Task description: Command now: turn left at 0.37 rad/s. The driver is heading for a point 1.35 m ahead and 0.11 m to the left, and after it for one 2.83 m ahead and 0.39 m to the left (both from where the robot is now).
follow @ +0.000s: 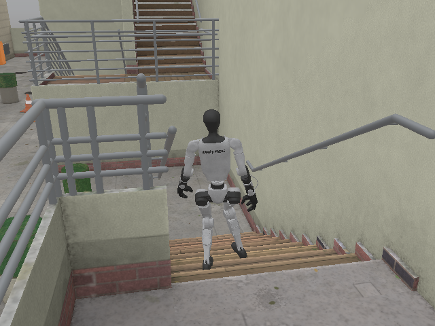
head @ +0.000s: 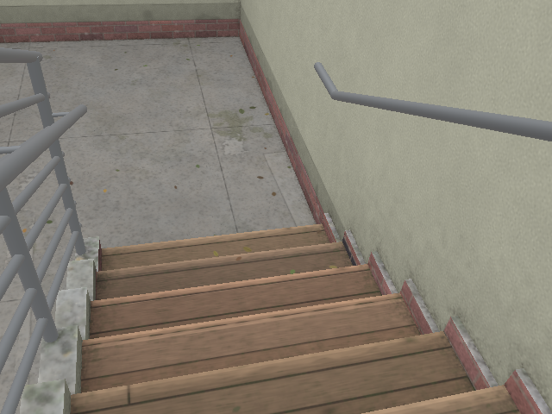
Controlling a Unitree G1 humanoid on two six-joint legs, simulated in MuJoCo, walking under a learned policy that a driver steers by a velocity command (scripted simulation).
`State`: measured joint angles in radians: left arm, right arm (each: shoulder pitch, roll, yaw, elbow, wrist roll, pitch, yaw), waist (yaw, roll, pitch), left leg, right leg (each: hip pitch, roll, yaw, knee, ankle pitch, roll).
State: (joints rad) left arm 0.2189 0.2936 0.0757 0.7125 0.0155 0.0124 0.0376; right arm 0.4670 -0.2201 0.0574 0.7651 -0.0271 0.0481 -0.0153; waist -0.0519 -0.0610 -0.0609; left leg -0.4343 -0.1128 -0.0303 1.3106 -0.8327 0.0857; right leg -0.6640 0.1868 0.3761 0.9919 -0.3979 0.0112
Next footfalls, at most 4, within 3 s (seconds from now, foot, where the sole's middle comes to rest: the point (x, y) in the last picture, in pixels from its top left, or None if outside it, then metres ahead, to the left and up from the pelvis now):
0.60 right None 0.18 -0.07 -0.82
1.16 left None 0.48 0.19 -0.98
1.70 right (232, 404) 0.82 0.04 -1.14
2.24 left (198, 348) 1.13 0.16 -1.31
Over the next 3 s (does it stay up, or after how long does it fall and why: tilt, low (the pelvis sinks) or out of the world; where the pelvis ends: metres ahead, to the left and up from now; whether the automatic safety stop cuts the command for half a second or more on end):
stays up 1.31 0.04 -0.70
